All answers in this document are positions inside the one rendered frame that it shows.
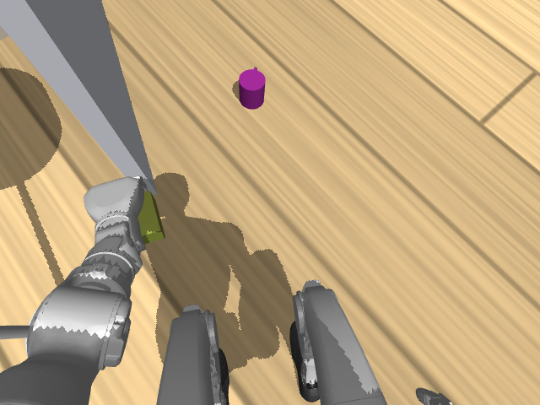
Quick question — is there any right robot foot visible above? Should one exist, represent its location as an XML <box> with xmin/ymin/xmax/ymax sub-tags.
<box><xmin>289</xmin><ymin>321</ymin><xmax>320</xmax><ymax>402</ymax></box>

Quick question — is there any floor lamp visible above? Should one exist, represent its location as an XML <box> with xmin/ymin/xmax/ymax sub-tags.
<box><xmin>0</xmin><ymin>307</ymin><xmax>39</xmax><ymax>356</ymax></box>

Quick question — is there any left robot arm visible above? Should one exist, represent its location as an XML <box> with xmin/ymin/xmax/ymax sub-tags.
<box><xmin>0</xmin><ymin>212</ymin><xmax>143</xmax><ymax>405</ymax></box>

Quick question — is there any right robot hand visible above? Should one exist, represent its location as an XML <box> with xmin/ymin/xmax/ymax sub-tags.
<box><xmin>416</xmin><ymin>388</ymin><xmax>452</xmax><ymax>405</ymax></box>

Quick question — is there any left robot hand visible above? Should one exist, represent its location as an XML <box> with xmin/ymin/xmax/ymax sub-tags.
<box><xmin>84</xmin><ymin>176</ymin><xmax>148</xmax><ymax>251</ymax></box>

